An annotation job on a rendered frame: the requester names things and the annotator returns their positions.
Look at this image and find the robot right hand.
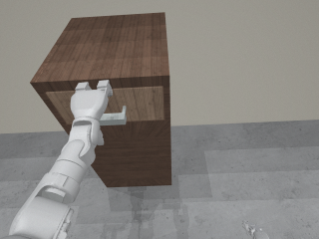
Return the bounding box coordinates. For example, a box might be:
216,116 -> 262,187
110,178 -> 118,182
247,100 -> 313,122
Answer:
241,220 -> 269,239

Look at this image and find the handle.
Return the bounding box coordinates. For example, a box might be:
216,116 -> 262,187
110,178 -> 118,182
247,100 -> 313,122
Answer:
99,106 -> 127,125

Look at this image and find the cabinet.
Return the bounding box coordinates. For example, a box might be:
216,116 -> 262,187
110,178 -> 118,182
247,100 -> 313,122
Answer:
30,12 -> 172,188

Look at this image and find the drawer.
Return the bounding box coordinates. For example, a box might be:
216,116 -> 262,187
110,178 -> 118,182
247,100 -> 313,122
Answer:
46,86 -> 164,124

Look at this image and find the left robot upper arm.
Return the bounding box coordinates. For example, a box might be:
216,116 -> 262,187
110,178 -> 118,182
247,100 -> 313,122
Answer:
0,195 -> 75,239

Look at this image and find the robot left hand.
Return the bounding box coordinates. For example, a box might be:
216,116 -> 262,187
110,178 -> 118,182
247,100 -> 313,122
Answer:
70,80 -> 113,145

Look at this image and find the robot left forearm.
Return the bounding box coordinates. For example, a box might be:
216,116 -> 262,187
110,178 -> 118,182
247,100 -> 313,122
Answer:
9,117 -> 100,236

